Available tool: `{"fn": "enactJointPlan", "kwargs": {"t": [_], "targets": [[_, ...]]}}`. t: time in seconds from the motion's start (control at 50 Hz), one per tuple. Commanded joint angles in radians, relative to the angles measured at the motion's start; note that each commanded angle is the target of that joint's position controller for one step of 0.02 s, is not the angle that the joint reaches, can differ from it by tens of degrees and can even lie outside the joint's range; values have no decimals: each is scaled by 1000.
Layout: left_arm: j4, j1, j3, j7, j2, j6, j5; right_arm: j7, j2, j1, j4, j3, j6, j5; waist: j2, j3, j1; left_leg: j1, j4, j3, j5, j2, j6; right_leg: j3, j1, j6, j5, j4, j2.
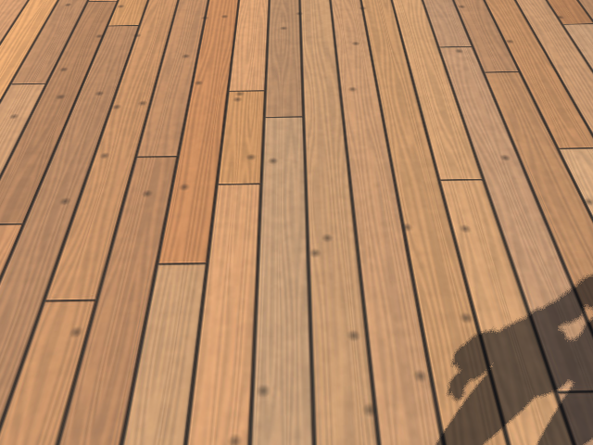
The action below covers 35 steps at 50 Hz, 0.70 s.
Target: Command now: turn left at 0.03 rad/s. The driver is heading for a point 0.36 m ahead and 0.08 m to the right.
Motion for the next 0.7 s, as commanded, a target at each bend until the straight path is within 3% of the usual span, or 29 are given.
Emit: {"fn": "enactJointPlan", "kwargs": {"t": [0.02, 0.26, 0.52, 0.54, 0.58, 0.62, 0.64, 0.66, 0.7], "targets": [[-3, 11, 19, 8, 107, -17, -1, -4, -110, 18, 4, -27, -11, 1, -50, -13, -10, 4, -65, -101, 137, 112, 23, 92, -10, -32, 166, -84, -88], [91, 21, 6, 14, 82, -16, -1, -15, -88, 74, 133, -14, -9, 1, -11, 12, -8, -25, -85, -91, 104, 112, 2, 100, -15, -51, 107, -101, -85], [149, 52, -6, 18, 43, -19, -3, -22, -49, 128, 198, -1, -11, 1, -16, 23, -13, -31, -72, -81, 106, 118, -4, 100, -38, -55, 101, -104, -75], [154, 64, -7, 18, 41, -18, -2, -22, -42, 139, 203, 1, -10, -1, -21, 1, -11, -25, -72, -73, 34, 107, -2, 101, -32, -57, 7, -115, -68], [154, 78, 12, 17, 81, -8, -1, -20, -52, 143, 196, -8, -5, -6, -58, 21, -7, -79, 6, -29, -205, 51, 17, 127, -64, -90, -298, -121, -54], [153, 123, 27, 13, 103, 3, 2, -10, -37, 111, 167, -10, -3, -21, -106, 100, 19, -230, 118, 5, -349, 13, 32, 245, -92, -150, -567, -184, -118], [163, 162, 35, 13, 111, 4, 3, -4, -6, 94, 149, -4, -9, -28, -151, 118, 30, -281, 210, 49, -304, 2, 29, 339, -77, -189, -633, -235, -186], [168, 180, 41, 13, 111, 1, 5, 2, 9, 81, 133, 0, -19, -36, -167, 134, 35, -296, 289, 73, -231, 28, 26, 413, -91, -225, -627, -273, -252], [155, 154, 48, 9, 110, -11, 13, 12, -7, 76, 112, -7, -41, -28, -137, 121, 15, -296, 333, 61, -233, 63, 33, 419, -102, -241, -518, -287, -276]]}}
